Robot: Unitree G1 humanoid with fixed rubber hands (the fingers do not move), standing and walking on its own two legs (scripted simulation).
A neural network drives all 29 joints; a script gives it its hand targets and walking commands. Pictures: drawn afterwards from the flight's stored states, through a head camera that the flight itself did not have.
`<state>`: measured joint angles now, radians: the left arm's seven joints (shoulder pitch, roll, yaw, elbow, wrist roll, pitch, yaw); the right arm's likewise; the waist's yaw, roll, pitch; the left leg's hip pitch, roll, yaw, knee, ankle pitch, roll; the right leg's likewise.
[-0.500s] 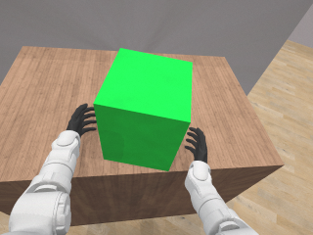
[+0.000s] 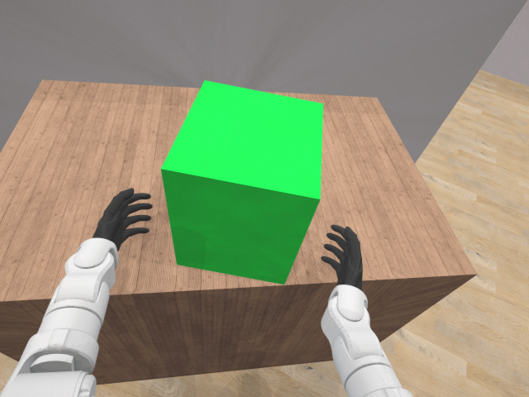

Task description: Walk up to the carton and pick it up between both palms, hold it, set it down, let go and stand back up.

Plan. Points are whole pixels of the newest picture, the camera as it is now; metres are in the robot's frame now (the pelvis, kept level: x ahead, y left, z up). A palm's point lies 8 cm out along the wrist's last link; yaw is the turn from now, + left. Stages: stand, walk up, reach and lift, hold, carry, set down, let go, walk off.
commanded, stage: set down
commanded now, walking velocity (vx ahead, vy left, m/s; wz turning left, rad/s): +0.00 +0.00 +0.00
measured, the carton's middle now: (246, 187) +0.44 +0.02 +0.05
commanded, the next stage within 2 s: none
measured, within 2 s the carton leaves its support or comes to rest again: neither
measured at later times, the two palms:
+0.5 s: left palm (73, 295) +0.26 +0.26 +0.00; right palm (366, 329) +0.21 -0.15 +0.02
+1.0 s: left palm (72, 318) +0.23 +0.26 -0.01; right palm (383, 351) +0.18 -0.17 +0.01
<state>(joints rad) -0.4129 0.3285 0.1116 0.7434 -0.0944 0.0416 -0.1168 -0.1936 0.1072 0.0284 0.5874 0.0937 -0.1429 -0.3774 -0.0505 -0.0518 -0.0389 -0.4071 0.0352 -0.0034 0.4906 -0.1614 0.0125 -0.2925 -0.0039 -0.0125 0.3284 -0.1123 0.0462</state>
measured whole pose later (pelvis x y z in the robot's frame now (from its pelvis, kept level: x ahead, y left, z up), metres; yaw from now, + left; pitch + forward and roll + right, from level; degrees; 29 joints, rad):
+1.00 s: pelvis +0.02 -0.01 +0.00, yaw +0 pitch +0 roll -3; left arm 0.24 0.41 0.11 0.16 -0.18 0.08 -0.14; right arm 0.42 0.06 0.10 0.04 0.12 -0.04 -0.27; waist -0.03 -0.05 0.03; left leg -0.28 0.05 0.00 0.49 -0.21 0.00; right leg -0.17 0.01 -0.01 0.33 -0.16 0.03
